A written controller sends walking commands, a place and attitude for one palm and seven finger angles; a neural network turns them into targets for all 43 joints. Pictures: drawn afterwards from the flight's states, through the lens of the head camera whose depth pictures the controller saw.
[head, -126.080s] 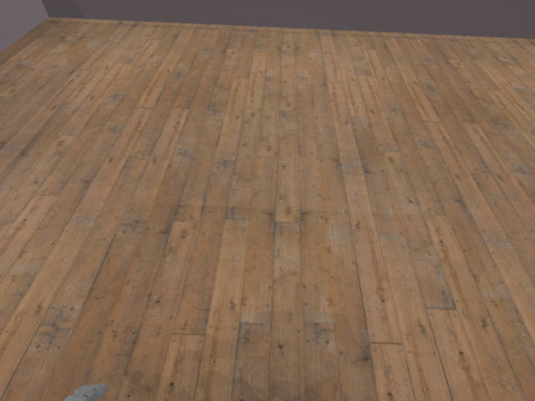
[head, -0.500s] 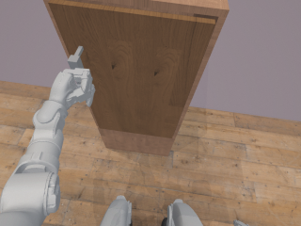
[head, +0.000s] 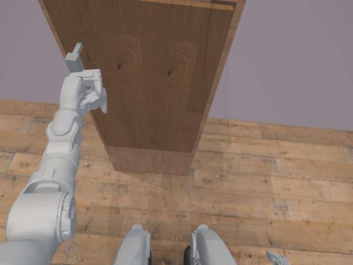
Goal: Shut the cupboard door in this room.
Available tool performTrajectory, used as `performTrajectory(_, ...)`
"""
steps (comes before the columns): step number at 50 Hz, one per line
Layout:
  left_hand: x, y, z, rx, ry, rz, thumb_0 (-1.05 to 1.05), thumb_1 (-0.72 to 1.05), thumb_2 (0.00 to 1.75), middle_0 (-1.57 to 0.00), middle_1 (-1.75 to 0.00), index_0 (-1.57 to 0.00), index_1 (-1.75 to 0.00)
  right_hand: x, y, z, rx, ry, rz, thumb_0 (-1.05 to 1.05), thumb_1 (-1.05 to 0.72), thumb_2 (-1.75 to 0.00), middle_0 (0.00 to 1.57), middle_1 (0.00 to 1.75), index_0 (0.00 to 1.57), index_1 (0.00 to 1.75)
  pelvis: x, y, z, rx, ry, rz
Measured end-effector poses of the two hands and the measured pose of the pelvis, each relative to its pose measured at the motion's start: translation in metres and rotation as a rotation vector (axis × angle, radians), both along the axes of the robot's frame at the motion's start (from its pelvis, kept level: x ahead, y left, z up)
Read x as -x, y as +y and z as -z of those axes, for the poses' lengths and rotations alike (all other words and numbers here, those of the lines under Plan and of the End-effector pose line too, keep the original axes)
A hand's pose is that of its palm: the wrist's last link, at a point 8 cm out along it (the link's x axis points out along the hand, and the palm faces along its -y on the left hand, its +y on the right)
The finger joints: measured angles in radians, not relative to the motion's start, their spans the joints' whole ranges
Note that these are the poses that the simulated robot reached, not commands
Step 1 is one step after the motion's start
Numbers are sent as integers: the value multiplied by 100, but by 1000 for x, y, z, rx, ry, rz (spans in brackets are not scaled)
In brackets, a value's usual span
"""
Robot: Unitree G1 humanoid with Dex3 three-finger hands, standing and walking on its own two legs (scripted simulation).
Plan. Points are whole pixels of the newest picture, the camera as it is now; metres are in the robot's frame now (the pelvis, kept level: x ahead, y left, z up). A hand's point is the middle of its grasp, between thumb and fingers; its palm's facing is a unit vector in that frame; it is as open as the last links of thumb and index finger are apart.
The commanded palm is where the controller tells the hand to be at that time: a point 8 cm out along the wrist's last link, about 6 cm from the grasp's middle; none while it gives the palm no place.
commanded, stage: pull the fist back off the door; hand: left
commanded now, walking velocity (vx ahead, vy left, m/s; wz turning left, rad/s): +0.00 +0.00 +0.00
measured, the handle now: (83, 73) +0.54 +0.21 +0.08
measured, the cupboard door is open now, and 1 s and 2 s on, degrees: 0 0 0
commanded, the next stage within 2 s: draw the hand back to the body in 0.46 s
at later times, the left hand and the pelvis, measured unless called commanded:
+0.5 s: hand (99, 121) +0.41 +0.16 +0.08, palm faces -0.04 -1.00 -0.01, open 3.1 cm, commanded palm +0.39 +0.21 +0.09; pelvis +0.07 +0.00 +0.03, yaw -1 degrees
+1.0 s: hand (66, 124) +0.35 +0.19 +0.14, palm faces -0.02 -1.00 -0.04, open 3.1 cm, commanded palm +0.32 +0.24 +0.16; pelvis +0.08 -0.01 +0.06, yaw +0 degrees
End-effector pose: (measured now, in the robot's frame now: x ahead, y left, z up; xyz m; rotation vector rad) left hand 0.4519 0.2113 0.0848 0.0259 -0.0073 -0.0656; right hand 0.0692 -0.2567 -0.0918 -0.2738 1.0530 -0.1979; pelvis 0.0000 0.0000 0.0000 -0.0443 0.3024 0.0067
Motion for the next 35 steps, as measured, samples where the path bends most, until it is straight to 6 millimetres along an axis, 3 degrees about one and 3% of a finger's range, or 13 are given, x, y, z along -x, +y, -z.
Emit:
performTrajectory(6,4,-12,8,21,6,-7,1,90,90,-132,-150,-132,-150,6,-3,-5,-10,25,57,1,-90,-90,20,30,21,30,-12,1,-9,-14,-6,29)
performTrajectory(11,17,-6,8,4,-1,-27,1,90,90,-130,-150,-131,-150,-9,-2,-14,-27,19,84,1,-91,-90,20,30,21,30,-30,0,-19,-20,-17,45)
performTrajectory(16,37,1,4,3,-5,-33,1,90,90,-130,-150,-130,-150,-44,-1,-24,-42,-23,60,1,-91,-90,20,30,20,30,-48,-1,-29,-20,-30,40)
performTrajectory(22,59,1,5,16,2,-25,1,90,90,-130,-150,-130,-150,-103,1,-34,-43,-124,-7,1,-91,-90,20,30,20,30,-65,-3,-33,-19,-38,25)
performTrajectory(28,65,-2,6,13,-4,-19,1,90,90,-130,-150,-131,-150,-156,6,-42,-41,-229,-77,1,-91,-90,20,30,20,30,-73,-5,-30,-18,-40,9)
performTrajectory(35,69,-3,-12,6,-23,-11,1,90,90,-130,-150,-130,-150,-178,15,-49,-81,-283,-88,1,-91,-90,20,30,20,30,-78,-9,-34,-23,-59,14)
